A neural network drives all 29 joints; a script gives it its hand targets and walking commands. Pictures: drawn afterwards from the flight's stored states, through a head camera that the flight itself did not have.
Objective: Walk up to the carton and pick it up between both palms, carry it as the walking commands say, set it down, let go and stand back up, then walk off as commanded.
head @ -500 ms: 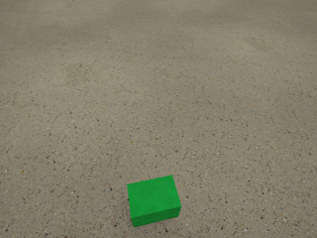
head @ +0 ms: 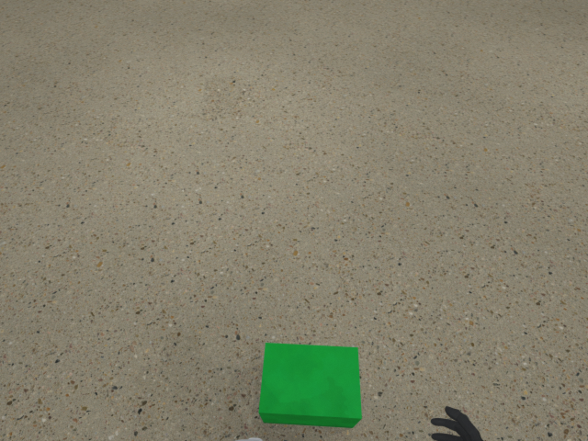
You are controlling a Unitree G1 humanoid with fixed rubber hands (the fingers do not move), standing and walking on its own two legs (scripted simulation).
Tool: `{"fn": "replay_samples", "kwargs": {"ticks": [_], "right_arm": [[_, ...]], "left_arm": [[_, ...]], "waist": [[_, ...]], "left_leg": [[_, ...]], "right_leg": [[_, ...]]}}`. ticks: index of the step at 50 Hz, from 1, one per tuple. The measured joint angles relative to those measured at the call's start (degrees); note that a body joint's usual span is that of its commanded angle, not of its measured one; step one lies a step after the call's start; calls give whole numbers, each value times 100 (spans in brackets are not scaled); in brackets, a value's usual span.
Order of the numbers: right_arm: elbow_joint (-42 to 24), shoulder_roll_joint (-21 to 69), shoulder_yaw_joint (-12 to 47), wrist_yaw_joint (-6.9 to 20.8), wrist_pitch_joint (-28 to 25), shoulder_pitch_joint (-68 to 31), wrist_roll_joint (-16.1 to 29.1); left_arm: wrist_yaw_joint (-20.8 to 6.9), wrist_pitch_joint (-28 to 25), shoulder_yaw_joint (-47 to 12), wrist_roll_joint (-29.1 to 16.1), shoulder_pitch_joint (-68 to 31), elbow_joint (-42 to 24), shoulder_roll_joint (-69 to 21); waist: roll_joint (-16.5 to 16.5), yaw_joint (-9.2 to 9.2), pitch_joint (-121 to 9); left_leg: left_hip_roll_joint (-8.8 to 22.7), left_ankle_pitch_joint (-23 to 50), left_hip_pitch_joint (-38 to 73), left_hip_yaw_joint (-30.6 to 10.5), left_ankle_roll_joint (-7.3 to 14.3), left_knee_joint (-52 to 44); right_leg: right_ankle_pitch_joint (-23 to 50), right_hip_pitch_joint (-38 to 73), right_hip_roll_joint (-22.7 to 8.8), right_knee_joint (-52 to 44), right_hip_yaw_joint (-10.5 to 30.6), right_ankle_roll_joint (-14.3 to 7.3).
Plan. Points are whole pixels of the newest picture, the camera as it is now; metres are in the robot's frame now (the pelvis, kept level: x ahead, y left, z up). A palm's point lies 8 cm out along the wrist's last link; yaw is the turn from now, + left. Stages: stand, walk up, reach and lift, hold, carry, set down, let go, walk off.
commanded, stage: walk up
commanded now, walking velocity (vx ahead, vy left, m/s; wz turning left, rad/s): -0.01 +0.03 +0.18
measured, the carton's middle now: (309, 386) +0.34 +0.00 -0.67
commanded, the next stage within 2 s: none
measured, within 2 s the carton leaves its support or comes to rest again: neither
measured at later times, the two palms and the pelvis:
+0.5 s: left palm out of the picture +0.08 +0.30 -0.13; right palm out of the picture +0.12 -0.24 -0.09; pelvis +0.04 +0.03 +0.02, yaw +3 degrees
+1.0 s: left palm out of the picture +0.04 +0.24 -0.10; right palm out of the picture +0.01 -0.28 -0.14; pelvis -0.05 -0.03 +0.00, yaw +1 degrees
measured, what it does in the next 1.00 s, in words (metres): steps on the spot: left foot, then right foot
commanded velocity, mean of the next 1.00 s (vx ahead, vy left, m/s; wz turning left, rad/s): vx -0.15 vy -0.02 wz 0.02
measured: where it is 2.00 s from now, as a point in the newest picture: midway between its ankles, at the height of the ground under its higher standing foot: outside the picture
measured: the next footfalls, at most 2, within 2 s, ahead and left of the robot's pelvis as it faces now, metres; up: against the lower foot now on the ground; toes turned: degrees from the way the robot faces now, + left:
left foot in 0.06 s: +0.07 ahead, +0.11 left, +0.00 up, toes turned +7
right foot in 0.72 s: +0.06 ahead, -0.18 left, +0.00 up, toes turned -1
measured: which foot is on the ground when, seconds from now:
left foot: up 0.00-0.04, down 0.06-0.72, up 0.74-1.00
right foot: down 0.00-0.06, up 0.08-0.70, down 0.72-1.00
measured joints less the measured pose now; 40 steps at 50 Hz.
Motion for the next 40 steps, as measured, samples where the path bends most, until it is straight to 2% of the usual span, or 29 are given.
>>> {"fn": "replay_samples", "kwargs": {"ticks": [2,3,4,6,8,11,16,20,27,33,35,36,37,38,40], "right_arm": [[-8,-20,11,0,-56,-46,6],[-12,-34,4,-26,-125,-36,-7],[-12,-18,-8,-74,-207,-11,-18],[39,7,44,-173,-344,167,24],[145,53,123,-247,-376,384,-8],[225,114,144,-331,-388,594,-89],[108,112,27,-385,-351,760,-91],[-26,-15,-39,-394,-355,831,-118],[-236,-267,-174,-380,-312,918,-178],[-295,-411,-244,-251,-221,964,-189],[-261,-445,-251,-192,-142,943,-152],[-259,-424,-235,-176,-108,942,-128],[-262,-422,-221,-174,-76,913,-104],[-246,-467,-233,-190,-29,831,-94],[-225,-466,-263,-206,63,772,-82]], "left_arm": [[-29,24,19,14,42,-4,73],[-55,34,19,-17,54,9,89],[-74,53,16,-61,2,16,116],[-96,117,14,-131,-170,3,137],[-145,191,16,-149,-416,13,154],[-212,281,66,-79,-856,-58,141],[-234,460,239,27,-1403,-344,257],[-269,630,287,52,-1463,-465,476],[-400,787,264,31,-1447,-675,660],[-486,691,160,-74,-1564,-839,621],[-447,578,94,-122,-1566,-853,582],[-438,512,74,-117,-1520,-866,618],[-428,449,80,-93,-1480,-847,623],[-415,412,75,-63,-1485,-811,519],[-384,370,16,-28,-1460,-825,349]], "waist": [[-87,-34,21],[-94,-74,18],[-148,-112,47],[-102,-155,42],[-21,-235,-18],[83,-334,15],[185,-477,241],[110,-534,245],[110,-534,235],[306,-572,155],[383,-553,114],[305,-521,57],[270,-494,17],[409,-497,75],[505,-513,145]], "left_leg": [[25,228,282,-26,105,-541],[30,434,472,-28,170,-828],[-31,343,566,-13,243,-841],[-15,153,822,-50,350,-916],[44,202,1163,-102,358,-1282],[104,412,1497,-119,404,-1756],[261,647,1501,-163,510,-1878],[331,536,1412,-192,382,-1863],[518,508,1168,-165,259,-1582],[735,495,937,-146,32,-1289],[755,416,812,-138,-59,-1035],[696,304,700,-76,-74,-817],[647,-13,501,-68,-45,-435],[623,-576,265,-246,-10,146],[362,-1210,-128,-489,9,1336]], "right_leg": [[-179,16,-127,301,-35,95],[-236,-59,-181,648,-20,148],[-182,-243,-241,1197,125,175],[-704,-604,-103,2173,447,172],[-802,-845,19,2491,584,122],[-442,-1251,115,2557,749,75],[-294,-2202,560,3876,986,194],[21,-2517,783,4253,1171,325],[22,-2364,757,3567,1318,497],[100,-1791,454,2090,1116,318],[668,-1336,357,1027,931,251],[1154,-1128,261,515,918,193],[1066,-1078,201,345,940,137],[937,-1178,257,504,920,109],[925,-1274,216,627,938,93]]}}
